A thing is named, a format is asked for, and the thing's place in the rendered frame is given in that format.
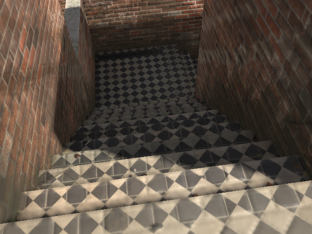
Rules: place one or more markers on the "stairs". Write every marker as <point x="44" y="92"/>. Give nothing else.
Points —
<point x="154" y="151"/>
<point x="190" y="70"/>

